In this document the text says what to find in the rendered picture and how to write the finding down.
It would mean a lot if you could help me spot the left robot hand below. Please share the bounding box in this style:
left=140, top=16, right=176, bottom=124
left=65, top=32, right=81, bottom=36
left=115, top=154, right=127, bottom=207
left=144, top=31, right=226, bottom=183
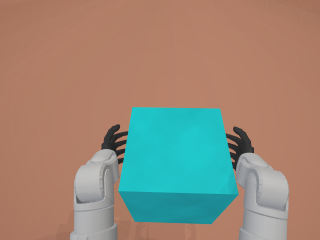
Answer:
left=101, top=124, right=128, bottom=164

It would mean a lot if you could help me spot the robot right forearm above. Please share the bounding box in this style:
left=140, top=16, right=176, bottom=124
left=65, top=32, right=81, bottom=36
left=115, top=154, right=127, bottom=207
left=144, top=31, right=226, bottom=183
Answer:
left=235, top=152, right=289, bottom=240

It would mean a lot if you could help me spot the robot left forearm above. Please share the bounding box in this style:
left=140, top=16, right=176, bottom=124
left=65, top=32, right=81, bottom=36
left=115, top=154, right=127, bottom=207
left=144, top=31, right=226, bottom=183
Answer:
left=70, top=149, right=120, bottom=240

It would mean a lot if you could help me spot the carton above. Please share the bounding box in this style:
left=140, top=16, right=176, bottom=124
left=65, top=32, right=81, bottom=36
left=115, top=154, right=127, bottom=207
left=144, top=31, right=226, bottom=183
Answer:
left=118, top=107, right=239, bottom=224

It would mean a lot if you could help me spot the right robot hand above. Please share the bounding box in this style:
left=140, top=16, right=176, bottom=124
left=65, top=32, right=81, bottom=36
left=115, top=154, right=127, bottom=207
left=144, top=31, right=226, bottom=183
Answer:
left=226, top=126, right=254, bottom=171

